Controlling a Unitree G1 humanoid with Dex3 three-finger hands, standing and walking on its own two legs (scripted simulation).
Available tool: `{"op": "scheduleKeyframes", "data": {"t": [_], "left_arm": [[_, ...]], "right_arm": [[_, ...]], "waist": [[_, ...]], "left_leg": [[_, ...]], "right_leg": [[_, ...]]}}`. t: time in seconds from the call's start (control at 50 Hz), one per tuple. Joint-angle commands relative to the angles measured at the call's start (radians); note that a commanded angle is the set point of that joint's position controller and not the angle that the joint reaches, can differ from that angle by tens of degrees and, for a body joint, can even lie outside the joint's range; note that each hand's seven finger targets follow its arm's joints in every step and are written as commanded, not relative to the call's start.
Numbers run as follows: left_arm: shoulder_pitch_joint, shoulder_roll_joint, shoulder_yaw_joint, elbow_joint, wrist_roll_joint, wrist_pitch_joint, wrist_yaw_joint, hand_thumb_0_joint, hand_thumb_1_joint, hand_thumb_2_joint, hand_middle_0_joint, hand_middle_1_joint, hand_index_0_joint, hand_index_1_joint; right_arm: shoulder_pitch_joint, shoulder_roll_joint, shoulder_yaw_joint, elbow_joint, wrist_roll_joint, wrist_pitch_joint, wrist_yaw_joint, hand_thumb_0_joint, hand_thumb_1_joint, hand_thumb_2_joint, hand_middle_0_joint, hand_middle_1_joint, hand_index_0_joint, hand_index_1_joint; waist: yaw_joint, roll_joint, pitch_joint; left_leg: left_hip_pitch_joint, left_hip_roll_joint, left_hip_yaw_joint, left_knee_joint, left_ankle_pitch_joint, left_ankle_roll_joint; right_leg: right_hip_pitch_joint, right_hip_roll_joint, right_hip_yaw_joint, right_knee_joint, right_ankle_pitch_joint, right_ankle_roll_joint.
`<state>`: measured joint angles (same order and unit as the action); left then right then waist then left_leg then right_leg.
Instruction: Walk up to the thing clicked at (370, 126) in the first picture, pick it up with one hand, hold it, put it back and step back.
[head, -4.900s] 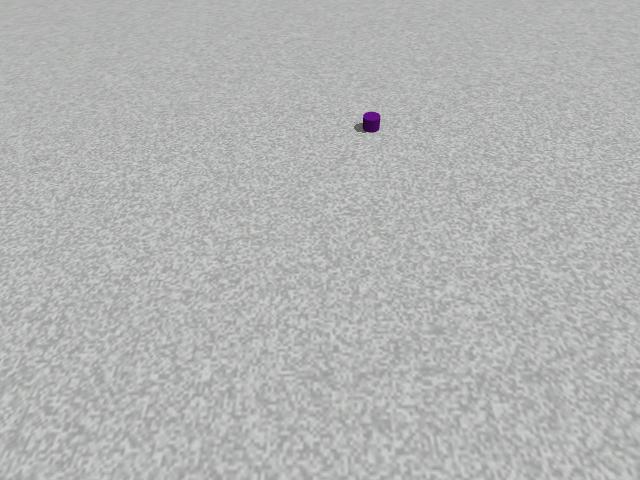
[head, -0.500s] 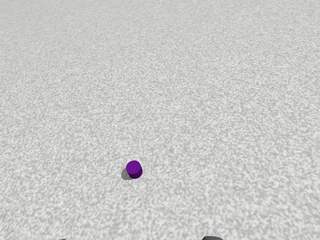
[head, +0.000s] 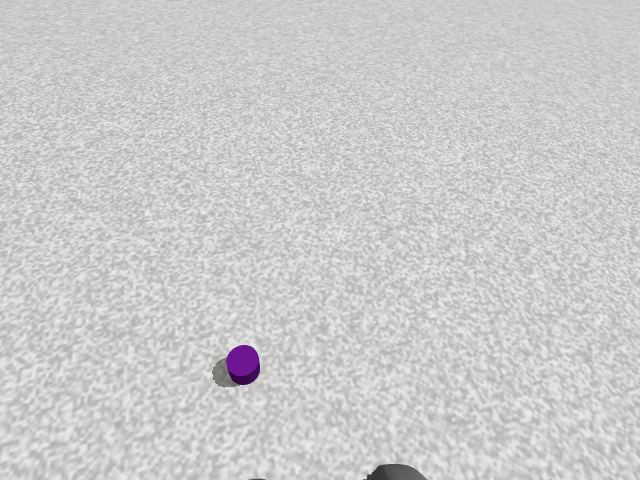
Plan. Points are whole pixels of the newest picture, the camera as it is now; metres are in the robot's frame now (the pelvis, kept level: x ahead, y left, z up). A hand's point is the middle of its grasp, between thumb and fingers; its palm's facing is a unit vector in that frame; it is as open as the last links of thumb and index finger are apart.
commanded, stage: walk up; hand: left
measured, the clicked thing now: (243, 365) +0.54 +0.20 -0.73
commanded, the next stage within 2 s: stand in 1.70 s
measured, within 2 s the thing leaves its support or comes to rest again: neither
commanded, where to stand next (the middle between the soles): +0.09 -0.02 m, yaw +0 degrees
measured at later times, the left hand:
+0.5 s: hand out of the picture +0.12 +0.23 -0.14, palm faces -0.04 -0.93 -0.36, open 7.4 cm
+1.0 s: hand out of the picture +0.14 +0.23 -0.14, palm faces -0.03 -0.94 -0.33, open 7.4 cm
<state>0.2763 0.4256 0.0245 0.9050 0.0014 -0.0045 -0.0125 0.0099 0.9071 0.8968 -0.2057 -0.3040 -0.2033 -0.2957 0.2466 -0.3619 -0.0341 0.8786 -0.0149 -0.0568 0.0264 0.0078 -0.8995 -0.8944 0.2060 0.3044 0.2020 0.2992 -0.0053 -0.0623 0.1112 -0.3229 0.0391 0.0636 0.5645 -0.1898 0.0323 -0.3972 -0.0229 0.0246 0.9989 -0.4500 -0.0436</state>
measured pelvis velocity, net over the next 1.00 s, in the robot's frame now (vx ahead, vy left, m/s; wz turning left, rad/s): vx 0.06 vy -0.02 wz -0.01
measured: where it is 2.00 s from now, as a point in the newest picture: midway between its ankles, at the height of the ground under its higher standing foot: outside the picture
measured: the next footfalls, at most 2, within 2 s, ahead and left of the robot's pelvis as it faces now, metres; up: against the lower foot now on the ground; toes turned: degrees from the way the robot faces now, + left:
right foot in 0.22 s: +0.10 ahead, -0.15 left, +0.00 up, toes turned -2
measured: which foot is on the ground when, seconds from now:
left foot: down 0.00-1.00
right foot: up 0.00-0.20, down 0.22-1.00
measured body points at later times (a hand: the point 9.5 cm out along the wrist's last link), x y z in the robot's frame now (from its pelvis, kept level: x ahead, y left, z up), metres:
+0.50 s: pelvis +0.03 -0.02 +0.00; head +0.03 -0.04 +0.45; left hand +0.12 +0.28 -0.11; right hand +0.10 -0.32 -0.14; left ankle +0.08 +0.10 -0.73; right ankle +0.06 -0.14 -0.73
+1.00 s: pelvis +0.06 -0.02 +0.02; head +0.06 -0.02 +0.47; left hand +0.14 +0.28 -0.12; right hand +0.13 -0.33 -0.11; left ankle +0.08 +0.10 -0.73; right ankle +0.06 -0.14 -0.73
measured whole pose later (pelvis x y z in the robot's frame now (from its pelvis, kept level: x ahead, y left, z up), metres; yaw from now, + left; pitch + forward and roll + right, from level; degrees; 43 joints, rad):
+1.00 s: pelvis +0.06 -0.02 +0.02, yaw -1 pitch -2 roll +0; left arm 0.07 0.35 0.01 1.16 0.00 0.00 -0.01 0.01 0.91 0.90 -0.21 -0.30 -0.20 -0.30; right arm 0.09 -0.36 0.01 1.16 -0.01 -0.03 0.00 0.01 -0.90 -0.89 0.20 0.30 0.20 0.30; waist -0.01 0.00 0.05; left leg -0.15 0.03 0.05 0.35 -0.16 -0.01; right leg -0.13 -0.02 -0.04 0.35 -0.18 0.01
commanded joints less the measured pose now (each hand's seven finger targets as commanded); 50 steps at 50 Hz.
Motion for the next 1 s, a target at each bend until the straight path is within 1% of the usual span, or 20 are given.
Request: {"op": "scheduleKeyframes", "data": {"t": [0.0,0.08,0.14,0.16,0.18,0.2,0.22,0.24,0.26,0.28,0.3,0.32,0.34,0.38,0.4,0.42,0.44,0.6,0.76,0.98], "left_arm": [[0.099,0.177,0.056,-0.01,0.003,-0.017,0.006,0.0,0.9,0.9,-0.2,-0.3,-0.2,-0.3],[0.041,0.154,0.052,0.003,0.009,-0.016,0.009,0.0,0.9,0.9,-0.2,-0.3,-0.2,-0.3],[0.046,0.145,0.055,0.03,0.01,-0.021,0.016,0.0,0.9,0.9,-0.2,-0.3,-0.2,-0.3],[0.058,0.138,0.053,0.044,0.011,-0.023,0.018,0.0,0.9,0.9,-0.2,-0.3,-0.2,-0.3],[0.069,0.132,0.053,0.06,0.016,-0.027,0.02,0.0,0.9,0.9,-0.2,-0.3,-0.2,-0.3],[0.065,0.144,0.056,0.06,0.019,-0.036,0.024,0.0,0.9,0.9,-0.2,-0.3,-0.2,-0.3],[0.024,0.2,0.064,0.046,0.029,-0.046,0.028,0.0,0.9,0.9,-0.2,-0.3,-0.2,-0.3],[-0.061,0.236,0.063,0.022,0.025,-0.052,0.027,0.0,0.9,0.9,-0.2,-0.3,-0.2,-0.3],[-0.14,0.263,0.059,0.016,0.021,-0.042,0.021,0.0,0.9,0.9,-0.2,-0.3,-0.2,-0.3],[-0.171,0.227,0.049,0.011,0.019,-0.036,0.017,0.0,0.9,0.9,-0.2,-0.3,-0.2,-0.3],[-0.164,0.19,0.038,0.019,0.012,-0.034,0.014,0.0,0.9,0.9,-0.2,-0.3,-0.2,-0.3],[-0.172,0.173,0.033,0.021,0.008,-0.036,0.015,0.0,0.9,0.9,-0.2,-0.3,-0.2,-0.3],[-0.164,0.162,0.03,0.034,0.004,-0.039,0.016,0.0,0.9,0.9,-0.2,-0.3,-0.2,-0.3],[-0.161,0.176,0.031,0.054,0.005,-0.037,0.013,0.0,0.9,0.9,-0.2,-0.3,-0.2,-0.3],[-0.169,0.172,0.029,0.053,0.006,-0.033,0.011,0.0,0.9,0.9,-0.2,-0.3,-0.2,-0.3],[-0.191,0.167,0.032,0.06,0.002,-0.03,0.011,0.0,0.9,0.9,-0.2,-0.3,-0.2,-0.3],[-0.204,0.163,0.031,0.067,0.004,-0.029,0.012,0.0,0.9,0.9,-0.2,-0.3,-0.2,-0.3],[-0.229,0.141,0.026,0.125,-0.005,-0.025,0.01,0.0,0.9,0.9,-0.2,-0.3,-0.2,-0.3],[-0.262,0.131,0.02,0.166,-0.004,-0.021,0.007,0.0,0.9,0.9,-0.2,-0.3,-0.2,-0.3],[-0.265,0.128,0.017,0.203,0.001,-0.021,0.009,0.0,0.9,0.9,-0.2,-0.3,-0.2,-0.3]], "right_arm": [[0.01,-0.294,-0.083,-0.057,0.002,-0.017,-0.025,0.0,-0.9,-0.9,0.2,0.3,0.2,0.3],[-0.01,-0.286,-0.073,-0.058,-0.003,-0.008,-0.029,0.0,-0.9,-0.9,0.2,0.3,0.2,0.3],[-0.047,-0.287,-0.064,-0.06,0.001,0.007,-0.025,0.0,-0.9,-0.9,0.2,0.3,0.2,0.3],[-0.067,-0.285,-0.06,-0.06,0.005,0.012,-0.025,0.0,-0.9,-0.9,0.2,0.3,0.2,0.3],[-0.09,-0.261,-0.05,-0.059,0.013,0.018,-0.024,0.0,-0.9,-0.9,0.2,0.3,0.2,0.3],[-0.087,-0.217,-0.032,-0.051,0.021,0.022,-0.024,0.0,-0.9,-0.9,0.2,0.3,0.2,0.3],[-0.075,-0.178,-0.018,-0.051,0.028,0.021,-0.025,0.0,-0.9,-0.9,0.2,0.3,0.2,0.3],[-0.068,-0.153,-0.009,-0.039,0.029,0.026,-0.024,0.0,-0.9,-0.9,0.2,0.3,0.2,0.3],[-0.06,-0.197,-0.026,-0.003,0.03,0.03,-0.032,0.0,-0.9,-0.9,0.2,0.3,0.2,0.3],[-0.032,-0.21,-0.029,0.026,0.025,0.026,-0.032,0.0,-0.9,-0.9,0.2,0.3,0.2,0.3],[-0.04,-0.223,-0.028,0.045,0.025,0.021,-0.029,0.0,-0.9,-0.9,0.2,0.3,0.2,0.3],[-0.062,-0.234,-0.03,0.062,0.029,0.018,-0.026,0.0,-0.9,-0.9,0.2,0.3,0.2,0.3],[-0.076,-0.228,-0.026,0.071,0.028,0.017,-0.023,0.0,-0.9,-0.9,0.2,0.3,0.2,0.3],[-0.106,-0.221,-0.016,0.078,0.02,0.017,-0.022,0.0,-0.9,-0.9,0.2,0.3,0.2,0.3],[-0.102,-0.222,-0.012,0.091,0.014,0.015,-0.024,0.0,-0.9,-0.9,0.2,0.3,0.2,0.3],[-0.105,-0.224,-0.011,0.108,0.016,0.017,-0.022,0.0,-0.9,-0.9,0.2,0.3,0.2,0.3],[-0.112,-0.223,-0.011,0.124,0.015,0.017,-0.02,0.0,-0.9,-0.9,0.2,0.3,0.2,0.3],[-0.163,-0.222,0.005,0.188,0.006,-0.002,-0.027,0.0,-0.9,-0.9,0.2,0.3,0.2,0.3],[-0.181,-0.216,0.002,0.216,0.007,-0.001,-0.034,0.0,-0.9,-0.9,0.2,0.3,0.2,0.3],[-0.204,-0.219,-0.002,0.229,0.009,0.01,-0.034,0.0,-0.9,-0.9,0.2,0.3,0.2,0.3]], "waist": [[0.003,0.248,-0.099],[-0.009,0.232,-0.093],[0.004,0.222,-0.108],[0.018,0.201,-0.118],[0.038,0.163,-0.129],[0.053,0.099,-0.134],[0.027,-0.057,-0.135],[-0.006,-0.12,-0.081],[-0.014,-0.138,-0.07],[-0.035,-0.113,-0.068],[-0.037,-0.084,-0.072],[-0.029,-0.085,-0.091],[-0.019,-0.085,-0.118],[-0.001,-0.101,-0.135],[-0.003,-0.09,-0.129],[0.001,-0.079,-0.097],[-0.001,-0.063,-0.085],[0.022,0.083,-0.122],[0.008,0.093,-0.168],[0.001,0.052,-0.158]], "left_leg": [[0.131,0.202,-0.233,-0.266,-0.06,0.152],[0.073,0.207,-0.188,-0.233,0.008,0.156],[0.005,0.223,-0.195,-0.175,0.04,0.159],[-0.015,0.217,-0.184,-0.142,0.013,0.153],[-0.048,0.203,-0.175,-0.097,-0.012,0.124],[-0.062,0.178,-0.154,-0.044,-0.009,0.077],[-0.066,0.102,-0.093,0.065,-0.023,0.027],[-0.068,0.005,-0.047,0.086,-0.168,-0.019],[0.061,-0.009,-0.054,0.113,-0.301,-0.01],[0.143,0.006,-0.072,0.043,-0.251,-0.006],[0.165,0.026,-0.079,-0.041,-0.17,0.001],[0.168,0.045,-0.085,-0.056,-0.073,0.006],[0.172,0.06,-0.105,-0.077,-0.011,0.012],[0.176,0.054,-0.103,-0.099,-0.042,0.01],[0.189,0.06,-0.106,-0.12,-0.081,0.006],[0.151,0.056,-0.109,-0.13,-0.091,0.0],[0.137,0.058,-0.108,-0.145,-0.08,-0.004],[0.109,0.106,-0.147,-0.262,0.047,-0.006],[0.16,0.105,-0.126,-0.27,0.114,-0.009],[0.22,0.107,-0.121,-0.271,0.136,-0.007]], "right_leg": [[-0.077,-0.035,0.007,-0.071,0.063,0.032],[0.002,-0.043,-0.022,-0.232,0.096,0.044],[0.113,-0.017,-0.052,-0.307,0.102,0.037],[0.164,-0.01,-0.064,-0.376,0.145,0.03],[0.232,-0.005,-0.057,-0.458,0.197,0.017],[0.269,-0.033,0.002,-0.544,0.231,0.001],[0.233,-0.159,0.196,-0.635,0.274,-0.038],[0.134,-0.261,0.354,-0.715,0.199,-0.089],[-0.005,-0.295,0.336,-0.691,0.164,-0.156],[-0.047,-0.249,0.268,-0.651,0.166,-0.129],[-0.036,-0.193,0.177,-0.642,0.155,-0.071],[0.014,-0.151,0.122,-0.632,0.17,-0.029],[0.058,-0.132,0.104,-0.623,0.207,-0.013],[0.074,-0.132,0.126,-0.651,0.161,-0.011],[0.052,-0.151,0.141,-0.674,0.11,-0.012],[0.068,-0.136,0.132,-0.697,0.027,-0.006],[0.088,-0.134,0.128,-0.711,0.011,-0.006],[0.259,-0.102,0.059,-0.663,0.288,0.004],[0.303,-0.108,0.048,-0.689,0.365,0.014],[0.276,-0.109,0.038,-0.727,0.362,0.025]]}}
